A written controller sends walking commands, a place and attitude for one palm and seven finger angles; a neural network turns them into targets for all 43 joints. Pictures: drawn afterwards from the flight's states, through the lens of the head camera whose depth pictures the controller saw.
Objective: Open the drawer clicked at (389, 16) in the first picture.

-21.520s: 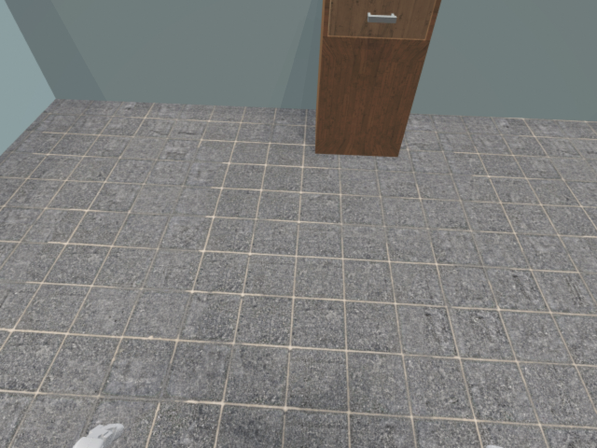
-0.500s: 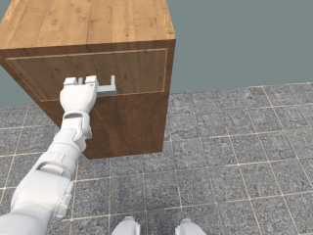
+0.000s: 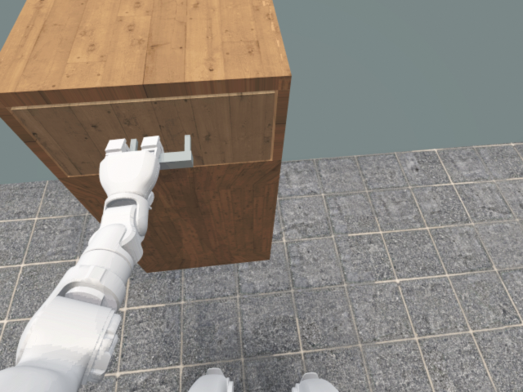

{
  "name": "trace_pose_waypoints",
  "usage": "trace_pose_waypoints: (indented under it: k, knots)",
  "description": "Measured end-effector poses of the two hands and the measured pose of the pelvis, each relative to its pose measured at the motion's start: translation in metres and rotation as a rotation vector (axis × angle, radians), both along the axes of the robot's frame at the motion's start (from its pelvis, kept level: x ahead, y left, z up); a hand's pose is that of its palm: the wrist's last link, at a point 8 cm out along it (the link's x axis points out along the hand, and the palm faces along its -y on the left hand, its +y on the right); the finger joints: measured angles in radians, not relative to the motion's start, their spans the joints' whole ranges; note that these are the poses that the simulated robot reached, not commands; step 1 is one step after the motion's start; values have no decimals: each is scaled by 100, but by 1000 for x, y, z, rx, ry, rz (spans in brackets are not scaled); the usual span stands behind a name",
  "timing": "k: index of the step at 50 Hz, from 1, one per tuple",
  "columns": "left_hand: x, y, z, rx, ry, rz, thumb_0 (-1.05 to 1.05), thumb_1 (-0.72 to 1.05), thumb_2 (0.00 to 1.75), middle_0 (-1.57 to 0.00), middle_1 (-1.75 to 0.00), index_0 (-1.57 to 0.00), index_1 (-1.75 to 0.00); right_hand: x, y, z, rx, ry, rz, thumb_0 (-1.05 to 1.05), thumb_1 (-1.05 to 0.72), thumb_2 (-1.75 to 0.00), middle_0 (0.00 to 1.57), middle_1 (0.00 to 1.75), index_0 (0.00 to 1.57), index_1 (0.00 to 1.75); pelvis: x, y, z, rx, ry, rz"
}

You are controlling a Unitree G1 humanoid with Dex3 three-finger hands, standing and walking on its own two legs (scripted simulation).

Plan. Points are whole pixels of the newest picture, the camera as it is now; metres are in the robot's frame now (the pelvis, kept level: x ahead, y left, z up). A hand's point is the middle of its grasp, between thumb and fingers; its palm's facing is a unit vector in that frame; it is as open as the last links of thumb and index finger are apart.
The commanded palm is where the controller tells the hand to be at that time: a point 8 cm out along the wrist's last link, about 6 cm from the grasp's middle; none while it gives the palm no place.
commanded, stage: close the thumb around the handle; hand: left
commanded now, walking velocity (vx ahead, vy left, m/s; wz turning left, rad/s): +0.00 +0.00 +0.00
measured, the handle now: (160, 152) +0.51 +0.18 +0.01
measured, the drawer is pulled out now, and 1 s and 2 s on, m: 0.00 0.07 0.19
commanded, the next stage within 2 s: pull the drawer open in 0.24 s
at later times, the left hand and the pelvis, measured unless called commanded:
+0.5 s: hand (142, 193) +0.44 +0.21 -0.01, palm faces -0.05 -0.04 -1.00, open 6.0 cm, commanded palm +0.40 +0.18 +0.04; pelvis +0.01 +0.00 +0.01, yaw +0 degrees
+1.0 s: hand (140, 224) +0.38 +0.20 -0.01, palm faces -0.03 -0.06 -1.00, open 6.0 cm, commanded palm +0.35 +0.17 +0.04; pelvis +0.01 +0.00 +0.01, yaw +0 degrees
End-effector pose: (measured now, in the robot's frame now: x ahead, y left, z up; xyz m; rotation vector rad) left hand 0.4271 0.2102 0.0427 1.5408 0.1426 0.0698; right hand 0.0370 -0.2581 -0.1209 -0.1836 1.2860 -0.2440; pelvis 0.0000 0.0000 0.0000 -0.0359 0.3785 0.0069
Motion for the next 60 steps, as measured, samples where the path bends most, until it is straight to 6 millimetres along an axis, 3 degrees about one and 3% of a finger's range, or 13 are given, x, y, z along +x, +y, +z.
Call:
trace_pose_waypoints:
  k: [9,27,47,60]
  knots:
    - [0,-1,0,0,-5,9,0,73,83,-28,-124,-32,-127,2,3,-1,13,9,-7,1,-90,-90,20,30,20,30,4,1,1,0,-1,-2]
    - [-12,-1,-1,-16,7,7,0,74,80,-26,-129,-30,-128,10,2,5,14,-7,-15,1,-90,-90,20,30,20,30,10,2,7,1,-18,-11]
    - [-58,-7,-2,-23,-11,18,0,74,82,-26,-130,-30,-129,71,11,16,43,-157,55,1,-90,-90,20,30,20,30,13,1,14,6,-70,0]
    - [-89,-11,-3,-30,-21,30,1,75,82,-27,-130,-30,-130,92,12,20,53,-216,95,1,-90,-90,20,30,20,30,11,-3,15,13,-100,5]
